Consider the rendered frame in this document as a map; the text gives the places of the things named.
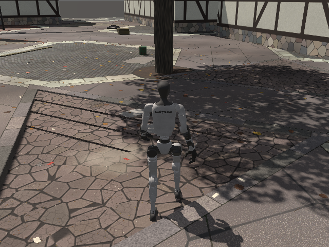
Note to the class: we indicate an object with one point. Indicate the right robot forearm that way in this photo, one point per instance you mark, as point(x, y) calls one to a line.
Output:
point(189, 140)

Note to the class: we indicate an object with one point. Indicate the right robot hand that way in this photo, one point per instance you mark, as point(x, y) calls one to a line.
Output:
point(194, 154)

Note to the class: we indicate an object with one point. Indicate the robot head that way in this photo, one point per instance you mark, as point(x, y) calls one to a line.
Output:
point(164, 90)

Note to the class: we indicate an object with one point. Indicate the right robot upper arm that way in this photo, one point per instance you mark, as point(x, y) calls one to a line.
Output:
point(182, 117)

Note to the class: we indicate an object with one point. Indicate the left robot upper arm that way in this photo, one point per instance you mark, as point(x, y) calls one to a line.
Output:
point(146, 115)

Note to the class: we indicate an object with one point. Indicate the left robot hand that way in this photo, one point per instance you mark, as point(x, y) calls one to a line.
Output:
point(147, 134)

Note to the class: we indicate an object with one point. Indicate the left robot forearm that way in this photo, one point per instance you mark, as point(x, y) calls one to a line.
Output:
point(142, 132)

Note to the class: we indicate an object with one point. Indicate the robot right shin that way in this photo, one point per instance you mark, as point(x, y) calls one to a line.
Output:
point(177, 178)

